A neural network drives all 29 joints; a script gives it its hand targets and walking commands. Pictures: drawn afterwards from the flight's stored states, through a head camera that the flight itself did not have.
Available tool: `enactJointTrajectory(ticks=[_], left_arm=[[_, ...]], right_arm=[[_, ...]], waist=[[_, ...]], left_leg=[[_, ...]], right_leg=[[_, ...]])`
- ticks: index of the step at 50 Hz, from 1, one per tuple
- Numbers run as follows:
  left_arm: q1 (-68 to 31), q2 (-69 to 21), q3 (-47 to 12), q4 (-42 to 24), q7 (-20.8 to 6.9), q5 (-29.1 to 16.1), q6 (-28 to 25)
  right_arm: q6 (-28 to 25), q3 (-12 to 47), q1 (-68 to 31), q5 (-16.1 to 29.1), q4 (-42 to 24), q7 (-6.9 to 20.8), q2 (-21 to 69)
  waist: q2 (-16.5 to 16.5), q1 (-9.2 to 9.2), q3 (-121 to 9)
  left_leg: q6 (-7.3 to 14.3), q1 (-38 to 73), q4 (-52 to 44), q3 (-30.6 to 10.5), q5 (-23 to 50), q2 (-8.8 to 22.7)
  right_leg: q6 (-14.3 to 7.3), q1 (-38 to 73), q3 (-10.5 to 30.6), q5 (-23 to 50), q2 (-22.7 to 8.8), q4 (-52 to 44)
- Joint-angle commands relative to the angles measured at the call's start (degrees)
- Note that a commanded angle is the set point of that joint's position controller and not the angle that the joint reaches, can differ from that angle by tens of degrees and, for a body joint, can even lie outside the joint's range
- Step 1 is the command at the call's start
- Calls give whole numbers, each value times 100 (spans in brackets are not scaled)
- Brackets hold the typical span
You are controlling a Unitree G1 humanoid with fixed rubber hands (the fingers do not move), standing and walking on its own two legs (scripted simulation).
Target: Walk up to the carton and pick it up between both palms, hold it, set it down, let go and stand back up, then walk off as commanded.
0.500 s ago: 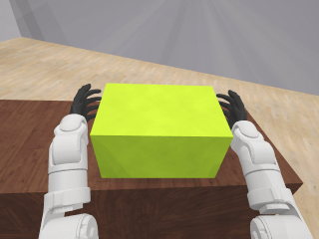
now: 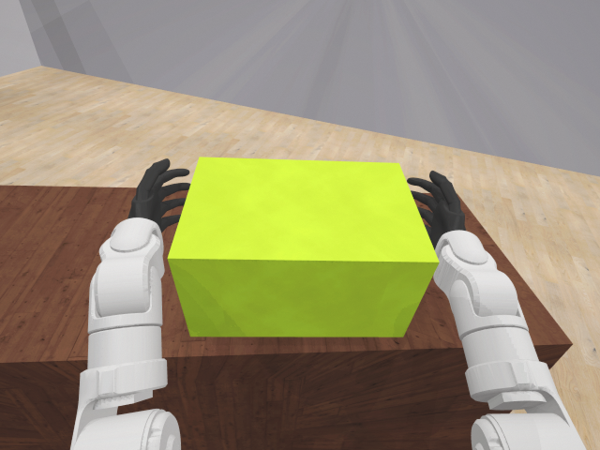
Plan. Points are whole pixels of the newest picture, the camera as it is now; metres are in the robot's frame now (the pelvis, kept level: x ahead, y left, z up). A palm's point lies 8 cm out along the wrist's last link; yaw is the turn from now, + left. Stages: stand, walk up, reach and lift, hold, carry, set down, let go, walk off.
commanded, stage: set down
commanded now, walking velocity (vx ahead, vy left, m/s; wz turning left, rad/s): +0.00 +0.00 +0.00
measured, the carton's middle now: (299, 245) +0.36 +0.01 +0.14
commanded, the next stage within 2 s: none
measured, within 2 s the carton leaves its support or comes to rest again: neither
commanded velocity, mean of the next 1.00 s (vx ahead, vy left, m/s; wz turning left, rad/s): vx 0.00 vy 0.00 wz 0.00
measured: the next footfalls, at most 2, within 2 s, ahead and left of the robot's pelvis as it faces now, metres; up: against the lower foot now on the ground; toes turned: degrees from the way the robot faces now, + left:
none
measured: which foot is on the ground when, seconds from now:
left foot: down 0.00-1.00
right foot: down 0.00-1.00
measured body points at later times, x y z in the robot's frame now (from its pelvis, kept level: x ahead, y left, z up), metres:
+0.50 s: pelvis +0.01 +0.01 +0.00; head -0.03 +0.04 +0.45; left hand +0.38 +0.21 +0.17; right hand +0.38 -0.17 +0.15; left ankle +0.04 +0.13 -0.75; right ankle -0.02 -0.11 -0.75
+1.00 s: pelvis +0.02 +0.01 +0.00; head -0.01 +0.04 +0.45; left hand +0.41 +0.21 +0.14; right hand +0.39 -0.17 +0.13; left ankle +0.04 +0.13 -0.75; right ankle -0.02 -0.11 -0.75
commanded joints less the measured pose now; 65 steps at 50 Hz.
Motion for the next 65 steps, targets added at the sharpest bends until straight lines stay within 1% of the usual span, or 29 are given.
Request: enactJointTrajectory(ticks=[1, 3, 4, 5, 8, 10, 15, 17, 19, 20, 21, 23, 24, 28, 30, 31, 35, 40, 42, 43, 45, 46, 47, 52, 57, 60, 61, 63, 65], left_arm=[[-3467, -2278, -2715, -804, -757, -940, -554], [-3365, -2053, -2105, -113, -891, -519, -654], [-3590, -1973, -1907, 35, -994, -297, -688], [-3696, -2019, -1910, -57, -1049, -289, -799], [-3471, -2316, -2183, -116, -1044, -382, -1091], [-3178, -2179, -2047, 256, -1116, -147, -1134], [-3394, -2231, -2000, 372, -1140, -99, -1299], [-3198, -2095, -1897, 383, -1067, -52, -1411], [-3246, -2304, -2263, 18, -923, -207, -1583], [-3279, -2414, -2517, 121, -906, -340, -1588], [-3246, -2510, -2630, 155, -853, -409, -1656], [-3192, -2357, -2446, 36, -805, -342, -1720], [-2972, -2203, -2349, 256, -814, -265, -1689], [-3191, -2424, -2465, 291, -747, -362, -1893], [-3199, -2313, -2605, 44, -719, -453, -1981], [-3110, -2302, -2515, 220, -675, -395, -2009], [-3048, -2278, -2313, 790, -779, -365, -2082], [-3576, -2507, -2455, 550, -700, -408, -2373], [-3365, -2159, -1945, 1356, -865, -179, -2314], [-3426, -2278, -2034, 1324, -879, -229, -2362], [-3675, -2490, -2173, 1062, -855, -309, -2491], [-3717, -2550, -2327, 1151, -806, -428, -2561], [-3362, -2225, -1919, 1517, -851, -217, -2535], [-3804, -2157, -1635, 1825, -989, -64, -2678], [-4483, -2600, -2112, 1894, -880, -364, -2974], [-4352, -2338, -1762, 2424, -877, -149, -3049], [-4161, -2303, -1625, 2547, -903, -122, -3033], [-4161, -2207, -1397, 2803, -975, -81, -3081], [-4189, -2207, -1343, 3003, -982, 59, -3097]], right_arm=[[-697, 2114, -4503, 665, -2279, 809, 2842], [-800, 1654, -4198, 119, -1446, 798, 2741], [-866, 1369, -4238, -124, -1056, 853, 2696], [-1059, 1374, -4173, -173, -1074, 904, 2719], [-1570, 1406, -4339, -408, -1365, 875, 2664], [-1619, 1155, -3821, -596, -643, 883, 2570], [-1971, 1038, -3906, -899, -692, 879, 2598], [-2080, 1184, -3746, -872, -781, 855, 2638], [-2305, 1490, -3939, -710, -1103, 865, 2641], [-2400, 1516, -4202, -718, -1331, 810, 2583], [-2448, 1372, -4012, -798, -1239, 823, 2576], [-2423, 1529, -3635, -736, -966, 789, 2672], [-2379, 1521, -3387, -803, -762, 812, 2590], [-2564, 1454, -3774, -824, -1026, 824, 2614], [-2602, 1795, -3703, -764, -1215, 796, 2795], [-2587, 1655, -3654, -810, -1082, 778, 2791], [-2578, 1579, -3604, -883, -762, 743, 2760], [-2737, 1517, -3739, -935, -706, 800, 2928], [-2624, 1210, -3457, -1211, -174, 758, 2828], [-2674, 1251, -3709, -1214, -471, 735, 2977], [-2797, 1571, -3950, -1132, -739, 744, 3169], [-2835, 1526, -4016, -1062, -732, 719, 3088], [-2702, 1304, -3328, -1281, -132, 720, 3028], [-2735, 1064, -3472, -1612, 135, 689, 3230], [-3054, 1095, -4372, -1492, -447, 700, 3421], [-2952, 760, -3893, -1779, 308, 727, 3324], [-2900, 706, -3807, -1772, 412, 721, 3294], [-2971, 836, -4023, -1824, 175, 691, 3448], [-2958, 537, -3881, -1951, 536, 717, 3421]], waist=[[381, 83, -2123], [124, 138, -1315], [440, 136, -1067], [301, 175, -1144], [311, 130, -1565], [445, -20, -1002], [197, -46, -824], [172, 102, -1081], [567, 203, -1586], [507, 75, -1620], [648, -42, -1614], [311, 46, -1549], [447, 75, -1313], [463, 64, -1708], [354, 224, -1967], [620, 194, -1912], [286, 87, -1497], [654, 181, -2282], [325, 159, -1289], [143, 140, -1598], [392, 288, -2099], [355, 166, -2156], [402, 156, -1755], [198, 165, -1584], [469, 158, -2331], [628, 189, -2098], [507, 135, -1723], [162, 354, -2007], [401, 187, -1652]], left_leg=[[46, 1272, 14, 321, 1231, -454], [167, 856, -249, 350, 495, -397], [168, 691, -362, 446, 26, -404], [163, 643, -350, 449, -39, -371], [87, 1083, -179, 480, 773, -304], [98, 974, -294, 499, 462, -299], [107, 712, -355, 552, 268, -272], [100, 942, -250, 565, 802, -304], [-103, 1398, 61, 520, 1572, -323], [-141, 1429, 114, 501, 1798, -270], [-188, 1538, 195, 479, 1814, -252], [-152, 1448, 114, 423, 1955, -259], [-137, 1424, 142, 453, 1754, -265], [-210, 1776, 214, 405, 1981, -171], [-182, 1748, 258, 435, 2241, -223], [-175, 1599, 215, 465, 2079, -319], [-129, 1441, 219, 439, 2144, -270], [-249, 1855, 306, 440, 2551, -239], [-83, 1185, 42, 525, 1539, -270], [-27, 1241, 25, 513, 1491, -264], [-76, 1254, 200, 501, 2081, -318], [-124, 1501, 245, 423, 2381, -260], [-112, 1374, 261, 491, 2293, -312], [50, 821, -22, 552, 1306, -311], [-75, 1125, 64, 494, 1664, -222], [-123, 1153, 146, 530, 1710, -217], [-108, 1190, 90, 535, 1797, -198], [61, 849, 65, 624, 1582, -229], [5, 819, -71, 581, 1534, -196]], right_leg=[[322, -234, -86, 1480, 224, -167], [339, -274, -91, 795, 138, -280], [318, -386, -89, 261, 85, -313], [301, -232, -143, 92, 69, -235], [274, -201, -249, 836, 121, -223], [240, -123, -292, 501, 98, -358], [263, -163, -384, 124, 96, -333], [306, -30, -380, 681, 96, -294], [203, -99, -450, 1159, 161, -174], [197, -46, -510, 1191, 214, -180], [185, -319, -514, 1353, 205, -195], [248, 25, -513, 1321, 205, -191], [242, -95, -455, 1361, 162, -225], [197, -202, -529, 1286, 214, -185], [259, 25, -495, 1780, 181, -115], [265, 36, -413, 1688, 140, -165], [311, 16, -435, 1899, 202, -171], [275, -81, -477, 1963, 153, -133], [314, 63, -439, 1481, 109, -149], [363, 263, -406, 1712, 125, -131], [365, 354, -364, 2243, 69, 12], [368, 188, -401, 2326, 154, -15], [354, 128, -358, 2259, 96, -60], [405, 454, -322, 1981, -10, -31], [326, 28, -429, 1637, 83, -30], [287, -18, -412, 1524, 39, -62], [314, 63, -433, 1595, 81, -75], [399, 328, -310, 1968, 7, -22], [347, 190, -429, 1532, 67, -48]])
